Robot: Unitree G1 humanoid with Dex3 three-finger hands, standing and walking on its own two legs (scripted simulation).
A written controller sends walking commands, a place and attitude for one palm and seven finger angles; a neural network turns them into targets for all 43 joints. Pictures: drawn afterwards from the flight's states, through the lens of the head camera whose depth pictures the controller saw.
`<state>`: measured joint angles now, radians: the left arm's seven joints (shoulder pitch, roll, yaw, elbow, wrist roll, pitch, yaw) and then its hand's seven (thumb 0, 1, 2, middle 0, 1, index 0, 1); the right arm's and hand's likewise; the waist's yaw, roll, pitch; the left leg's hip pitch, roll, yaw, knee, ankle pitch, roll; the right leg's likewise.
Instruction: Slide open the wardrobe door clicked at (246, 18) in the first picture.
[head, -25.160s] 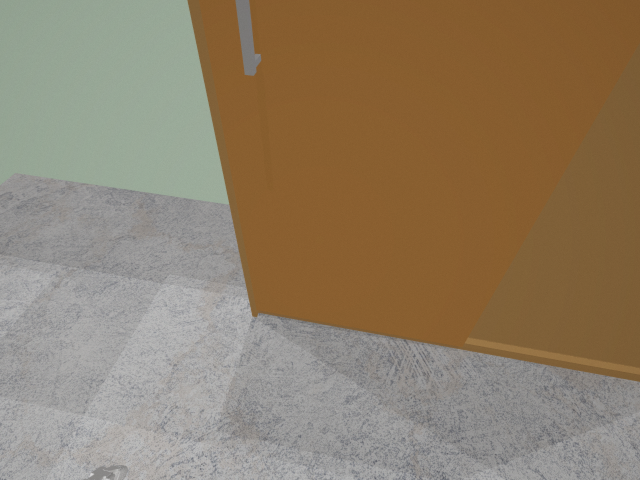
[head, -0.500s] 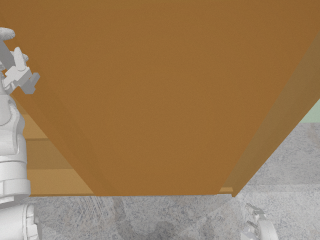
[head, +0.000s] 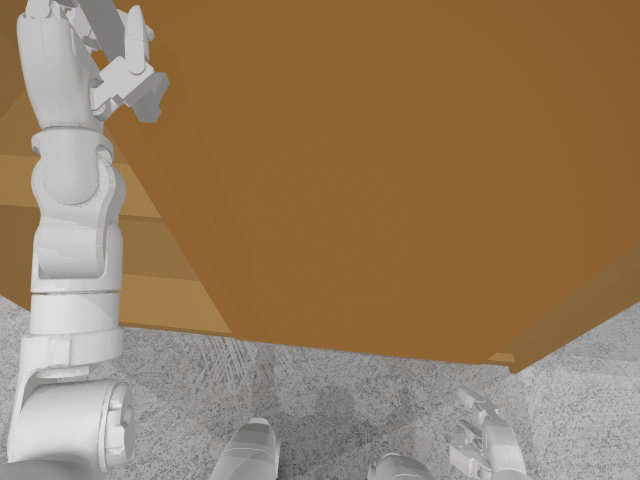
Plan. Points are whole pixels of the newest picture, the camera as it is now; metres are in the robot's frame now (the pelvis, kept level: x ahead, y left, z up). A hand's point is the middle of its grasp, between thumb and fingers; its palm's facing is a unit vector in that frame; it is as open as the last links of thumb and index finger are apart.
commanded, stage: stop walking and hold the door there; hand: left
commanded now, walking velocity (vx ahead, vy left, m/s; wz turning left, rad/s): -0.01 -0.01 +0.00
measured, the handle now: out of the picture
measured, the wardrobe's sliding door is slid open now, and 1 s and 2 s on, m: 0.60 0.60 0.60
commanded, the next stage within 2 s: loosen the grip on the handle in 0.62 s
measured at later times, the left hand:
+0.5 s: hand (144, 64) +0.40 +0.19 +0.27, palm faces +0.26 -0.96 -0.12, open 6.0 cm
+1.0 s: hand (125, 62) +0.39 +0.20 +0.28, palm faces +0.30 -0.95 -0.06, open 10.9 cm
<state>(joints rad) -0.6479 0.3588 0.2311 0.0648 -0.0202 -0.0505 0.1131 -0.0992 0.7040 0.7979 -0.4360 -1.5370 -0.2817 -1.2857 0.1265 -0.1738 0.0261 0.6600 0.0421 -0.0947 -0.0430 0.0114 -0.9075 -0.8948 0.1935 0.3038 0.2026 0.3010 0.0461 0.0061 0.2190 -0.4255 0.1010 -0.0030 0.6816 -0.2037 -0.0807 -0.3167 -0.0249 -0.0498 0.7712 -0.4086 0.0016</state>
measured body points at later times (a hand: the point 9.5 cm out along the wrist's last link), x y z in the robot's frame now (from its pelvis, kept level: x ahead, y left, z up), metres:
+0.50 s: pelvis +0.02 +0.01 +0.03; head +0.06 +0.01 +0.47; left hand +0.38 +0.24 +0.28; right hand +0.22 -0.20 -0.06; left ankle +0.06 +0.16 -0.71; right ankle +0.01 -0.10 -0.71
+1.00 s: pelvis -0.01 +0.02 +0.02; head -0.03 +0.01 +0.47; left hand +0.37 +0.25 +0.28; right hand +0.12 -0.23 -0.07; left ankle +0.06 +0.16 -0.71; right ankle +0.01 -0.10 -0.71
